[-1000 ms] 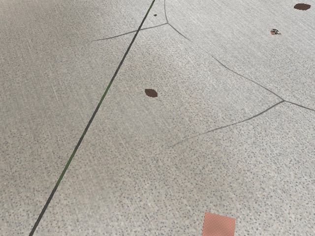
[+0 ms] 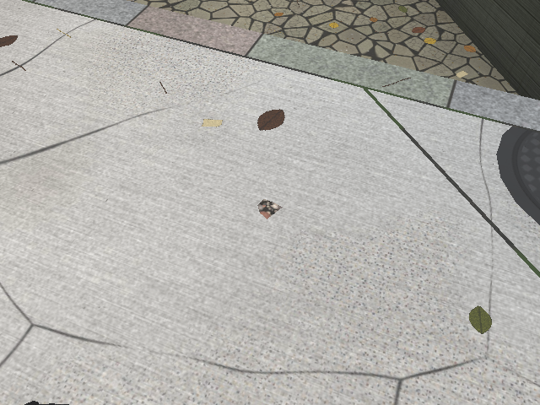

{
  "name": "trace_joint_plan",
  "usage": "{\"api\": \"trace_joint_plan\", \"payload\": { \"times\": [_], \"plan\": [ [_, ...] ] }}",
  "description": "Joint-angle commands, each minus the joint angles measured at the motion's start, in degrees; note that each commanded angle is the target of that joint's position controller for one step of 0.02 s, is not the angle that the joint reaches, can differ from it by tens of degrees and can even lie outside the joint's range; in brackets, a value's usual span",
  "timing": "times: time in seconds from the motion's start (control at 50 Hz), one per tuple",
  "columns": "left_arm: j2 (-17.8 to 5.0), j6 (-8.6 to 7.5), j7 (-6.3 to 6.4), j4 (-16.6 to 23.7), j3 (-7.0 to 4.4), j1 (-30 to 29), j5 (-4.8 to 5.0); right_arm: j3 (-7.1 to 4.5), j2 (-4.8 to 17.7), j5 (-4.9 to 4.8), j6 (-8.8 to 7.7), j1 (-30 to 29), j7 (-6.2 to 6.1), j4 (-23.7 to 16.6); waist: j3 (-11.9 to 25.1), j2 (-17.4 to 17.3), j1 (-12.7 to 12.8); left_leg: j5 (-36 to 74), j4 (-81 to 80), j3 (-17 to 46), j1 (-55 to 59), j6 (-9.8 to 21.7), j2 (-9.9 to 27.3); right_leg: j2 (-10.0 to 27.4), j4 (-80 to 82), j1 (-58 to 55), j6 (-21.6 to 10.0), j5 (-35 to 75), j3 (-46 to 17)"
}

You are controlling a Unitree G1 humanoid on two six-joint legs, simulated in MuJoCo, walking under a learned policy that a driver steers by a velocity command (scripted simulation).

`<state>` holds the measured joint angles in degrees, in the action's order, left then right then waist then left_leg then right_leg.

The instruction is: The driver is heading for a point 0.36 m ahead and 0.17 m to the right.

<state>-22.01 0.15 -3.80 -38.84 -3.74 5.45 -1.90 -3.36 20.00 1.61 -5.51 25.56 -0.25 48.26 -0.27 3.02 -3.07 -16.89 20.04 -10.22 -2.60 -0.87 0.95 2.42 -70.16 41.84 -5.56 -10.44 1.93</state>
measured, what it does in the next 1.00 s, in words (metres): walks ahead, turning right: right foot, then left foot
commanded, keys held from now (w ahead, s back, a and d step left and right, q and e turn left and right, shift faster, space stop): w+e+shift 0.20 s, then shift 0.80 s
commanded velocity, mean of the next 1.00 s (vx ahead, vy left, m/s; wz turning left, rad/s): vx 0.43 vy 0.00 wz -0.42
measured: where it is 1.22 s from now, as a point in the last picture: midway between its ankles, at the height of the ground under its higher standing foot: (294, 347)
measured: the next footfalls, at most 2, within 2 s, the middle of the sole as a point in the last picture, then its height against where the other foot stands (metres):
right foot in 0.20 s outside the picture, level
left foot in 0.58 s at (265, 307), level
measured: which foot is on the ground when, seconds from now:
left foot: down 0.00-0.20, up 0.22-0.56, down 0.58-1.00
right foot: up 0.00-0.18, down 0.20-0.58, up 0.60-0.90, down 0.92-1.00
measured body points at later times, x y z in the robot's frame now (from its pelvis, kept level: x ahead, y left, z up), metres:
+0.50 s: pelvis +0.43 -0.01 +0.00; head +0.48 -0.04 +0.44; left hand +0.58 +0.23 -0.12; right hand +0.54 -0.32 -0.08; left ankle +0.69 +0.06 -0.69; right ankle +0.33 -0.03 -0.73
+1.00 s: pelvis +0.59 -0.03 +0.00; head +0.60 -0.05 +0.44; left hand +0.79 +0.16 -0.12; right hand +0.61 -0.31 -0.13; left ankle +0.71 +0.01 -0.73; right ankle +0.55 -0.17 -0.74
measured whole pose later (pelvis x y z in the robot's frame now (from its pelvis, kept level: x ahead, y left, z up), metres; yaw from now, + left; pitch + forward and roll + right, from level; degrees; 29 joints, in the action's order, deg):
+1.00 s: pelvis +0.59 -0.03 +0.00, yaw -25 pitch +0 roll +1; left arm -12.7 2.1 2.1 -47.9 -2.1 13.1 -1.1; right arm -1.3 12.9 1.0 -0.6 9.7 -0.1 44.4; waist -1.3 -1.4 -0.6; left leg -8.7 28.4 -2.0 -21.2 2.6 -3.1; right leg 1.7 -33.9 16.8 1.2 -16.6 -3.4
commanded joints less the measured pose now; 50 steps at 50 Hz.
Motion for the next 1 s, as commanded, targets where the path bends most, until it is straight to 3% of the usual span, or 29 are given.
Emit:
{"api": "trace_joint_plan", "payload": {
  "times": [0.02, 0.06, 0.1, 0.12, 0.16, 0.18, 0.2, 0.22, 0.24, 0.26, 0.28, 0.32, 0.34, 0.38, 0.44, 0.5, 0.56, 0.58, 0.6, 0.62, 0.64, 0.68, 0.72, 0.8, 0.84, 0.9, 0.94, 0.96, 1.0],
  "plan": [
    [3.15, -0.10, -1.34, 6.41, 2.42, -4.10, 0.29, 0.99, 0.35, -0.07, -2.03, -5.02, 0.36, -2.76, -4.82, -6.86, 4.27, 29.21, -11.16, 1.11, -3.31, 2.14, 10.87, 1.67, 6.54, 2.53, -0.31, 7.79, 0.15],
    [3.26, -0.29, -2.21, 8.34, 3.22, -9.26, 0.13, 0.64, 2.39, 0.07, -2.31, -3.36, 0.15, -1.66, -8.47, -5.07, 3.97, 37.66, -12.87, -2.99, -3.98, 1.02, 10.91, 0.95, 18.10, -1.70, -1.73, 10.27, 5.09],
    [2.51, -0.56, -2.33, 7.60, 3.19, -10.23, 0.13, 0.14, 4.93, 0.13, -1.97, -0.23, -0.47, -1.01, -6.86, -5.33, 3.80, 60.17, -8.86, -5.90, -0.20, -0.12, 9.89, -4.07, 24.01, -9.32, -3.74, 10.51, 10.49],
    [1.61, -0.38, -2.14, 5.70, 2.78, -6.68, 0.90, -0.04, 5.98, 0.02, -1.69, 0.57, -1.27, -1.44, -2.00, -7.13, 5.15, 77.36, -3.24, -6.57, 2.57, -0.76, 9.96, -7.39, 22.97, -15.34, -4.47, 9.68, 11.74],
    [-1.35, -0.83, -1.16, 2.56, 1.51, 6.20, -0.25, -1.22, 10.76, 0.13, -0.03, -1.58, -2.26, -2.29, 2.00, -9.81, 13.54, 86.10, 16.86, -4.52, 0.15, -0.95, 14.53, -9.06, 26.10, -29.05, -7.36, 2.95, 8.84],
    [-4.23, -1.32, 0.22, -1.85, -0.32, 19.99, -0.13, -1.31, 10.61, 0.42, 0.81, -4.99, -1.90, -3.35, 6.95, -9.40, 19.37, 77.01, 33.34, -2.87, -6.94, -0.04, 14.64, -8.62, 29.52, -44.35, -9.97, 4.09, 3.81],
    [-7.11, -1.35, 2.08, -4.80, -2.26, 23.12, 1.18, -1.20, 7.98, 0.93, 1.58, -6.06, -0.68, -3.90, 7.24, -1.96, 17.87, 25.03, 55.09, -2.88, -18.70, 0.53, 5.80, -6.32, 33.96, -54.34, -11.47, 0.92, -1.80],
    [-13.28, -0.62, 2.94, -3.12, -3.26, 17.26, 0.72, 0.76, 0.51, 1.66, 1.00, -2.18, -0.57, -7.64, 6.52, 10.36, 8.45, -14.54, 76.32, 0.16, -36.38, -1.10, -0.68, 5.55, 30.62, -60.41, -14.80, 26.87, -21.82],
    [-14.18, -0.03, 3.25, -0.17, -4.04, 18.32, 0.05, 0.76, 3.85, -0.32, 0.06, -2.83, -0.66, -12.45, 19.23, 5.66, 10.07, -11.60, 80.46, 11.83, -45.56, -1.44, -1.08, 13.34, 42.75, -69.63, -23.90, 19.06, -40.09],
    [-10.70, -0.34, 3.90, -0.01, -3.50, 16.27, 0.46, 1.06, 5.13, -0.46, -0.74, -6.27, -0.80, -12.17, 12.08, -3.10, 9.01, -6.76, 75.17, 13.26, -47.60, -1.30, 1.43, 13.91, 50.38, -61.57, -21.52, 15.77, -41.17],
    [-7.17, -0.77, 4.48, -0.65, -2.48, 12.55, 0.59, 1.07, 5.08, -0.57, -0.71, -5.75, -0.90, -11.09, 2.31, -7.10, 4.66, -4.13, 68.83, 12.22, -44.53, -1.36, 3.78, 12.86, 51.83, -48.95, -18.85, 22.57, -34.91],
    [-3.41, -2.39, 4.56, -0.63, -1.00, 8.81, 1.42, 1.20, 3.84, 1.07, 1.61, -4.01, -0.99, -9.54, -3.05, -11.30, -0.16, -6.03, 59.70, 12.26, -33.42, -2.64, 6.45, 9.12, 52.02, -31.30, -15.83, 40.48, -24.00],
    [-0.86, -4.66, 3.29, 2.95, -0.51, 3.60, 2.85, -0.84, 6.31, -2.93, 0.04, -4.70, -1.80, -10.18, -0.46, -12.42, -0.48, -6.63, 58.49, 16.09, -32.07, -3.73, 6.38, 9.07, 53.22, -28.68, -16.15, 34.04, -26.39],
    [-1.11, -5.79, 3.55, 0.97, -0.52, 1.70, 4.07, -0.06, 2.35, -1.75, -0.79, -9.66, -2.12, -12.38, -2.11, -9.15, -0.97, -2.88, 43.32, 13.14, -29.79, -4.39, 7.11, 4.25, 53.06, -21.39, -12.96, 38.49, -18.06],
    [-0.90, -4.13, 5.80, -2.24, -0.83, 8.63, 3.28, 1.93, -3.90, -0.25, -2.32, -17.25, -0.86, -13.71, 1.77, -5.09, 4.60, 22.75, 20.45, 7.06, -20.27, -3.49, 0.07, -4.91, 49.69, -20.50, -7.21, 36.45, -7.23],
    [-0.71, -2.76, 6.17, -5.71, -0.70, 15.66, 3.40, 1.17, -2.41, -1.34, -2.38, -22.28, 0.80, -15.65, 2.90, 0.45, 7.86, 33.13, 9.51, 7.86, -17.55, -1.58, -3.77, -2.36, 47.99, -27.77, -4.11, 28.09, -10.68],
    [-0.14, -2.20, 6.11, -5.12, -0.76, 11.69, 2.58, -1.06, 2.02, -0.26, -2.58, -14.24, 1.30, -13.68, 5.76, 3.41, 0.75, 33.59, 4.17, 8.85, -10.72, 2.10, -4.27, -1.23, 35.27, -34.71, -0.82, 32.92, -12.93],
    [0.49, -2.22, 5.80, -3.74, -0.61, 9.42, 2.07, -1.65, 3.90, 0.35, -2.87, -7.45, 1.31, -11.79, 9.31, 1.45, -2.83, 48.08, 4.85, 11.03, -2.55, 3.68, -0.06, -3.62, 24.27, -33.01, 1.73, 27.75, -11.38],
    [4.30, -2.44, 5.23, -3.95, 0.43, 17.83, 1.40, -1.22, 6.00, 2.33, -2.78, -4.69, 1.25, -11.93, 18.68, -13.18, -0.47, 77.21, 12.52, 27.15, 16.46, 14.46, 17.17, -9.91, 0.07, -18.99, 6.23, -13.35, -11.31],
    [3.42, -2.41, 4.22, -6.66, 1.00, 26.90, 3.22, -0.38, 2.44, 1.81, -2.17, -2.43, 1.62, -10.76, 30.09, -17.56, 0.56, 74.08, 11.88, 44.16, 25.71, 23.27, 26.24, -12.09, -10.30, -12.36, 7.47, -31.69, -18.07],
    [-1.65, -1.49, 4.02, -6.94, -0.08, 23.31, 3.91, -0.76, 2.57, 0.17, -1.18, -6.13, 1.61, -12.42, 27.84, -10.17, -1.07, 57.37, 8.98, 43.83, 21.28, 22.16, 24.43, -8.75, -14.48, -10.10, 8.35, -28.36, -19.49],
    [-2.10, 1.06, 5.10, -3.99, -0.67, 11.24, 3.22, 0.68, -0.65, -0.92, 0.94, -16.10, 0.94, -13.17, 11.15, -1.11, 1.45, 27.23, 1.95, 34.61, 0.01, 16.73, 17.27, -4.67, -8.24, -8.32, 9.21, -21.41, -12.38],
    [0.93, 3.05, 5.77, -3.99, -0.42, 12.56, 2.83, 1.12, -1.01, -0.28, 2.20, -20.42, 0.88, -12.64, 4.03, -6.27, 5.34, 11.87, -3.98, 28.36, -15.49, 12.65, 11.00, -2.02, 3.09, -15.53, 9.11, -17.41, -7.93],
    [4.72, 2.50, 6.52, -5.27, 0.72, 13.26, 1.59, 0.34, -0.35, -0.09, 2.46, -19.60, 0.90, -10.49, 7.38, -10.14, 4.73, 16.06, -4.28, 22.19, -17.00, 12.92, 8.53, -0.88, 21.60, -24.82, 9.21, -15.05, -5.36],
    [3.12, 2.61, 6.52, -5.71, 0.31, 12.28, 1.75, 0.13, 0.21, -0.59, 3.04, -19.21, 0.53, -9.84, 8.82, -10.35, 4.13, 4.84, -5.20, 23.79, -16.41, 13.04, 9.73, -0.45, 26.66, -27.39, 8.32, -10.11, -5.43],
    [3.04, 2.53, 6.06, -6.52, 0.04, 11.41, 1.02, 0.41, -0.14, -1.10, 4.14, -20.58, -0.01, -9.26, 4.77, -10.31, 5.15, -13.89, -6.85, 23.67, -22.46, 9.87, 8.26, -1.53, 36.05, -32.81, 5.65, -3.65, -3.15],
    [2.43, 2.05, 6.12, -5.81, 0.14, 10.24, -0.11, 1.09, -2.11, -0.75, 4.12, -18.00, 0.05, -7.75, 1.98, -7.41, 4.78, -18.91, -4.77, 21.68, -24.60, 5.45, 5.75, 2.04, 42.51, -33.62, 2.96, -3.75, -7.30],
    [-0.61, 1.80, 6.17, -6.78, -0.73, 9.59, 0.48, 0.43, -0.79, -0.73, 4.17, -16.88, 0.02, -8.05, -0.60, -1.07, 2.30, -15.31, -2.71, 16.65, -21.68, 3.55, 2.01, 2.16, 43.89, -25.60, 1.29, -14.08, -8.91],
    [3.30, 0.32, 6.09, -7.12, 0.24, 7.84, 0.71, 0.45, -1.67, -0.45, 3.92, -18.01, -0.25, -7.82, -0.25, 1.85, 1.87, -5.17, 3.26, 14.06, -12.77, 2.53, 0.49, 2.41, 48.09, -18.53, 1.91, -19.82, -9.61]
  ]
}}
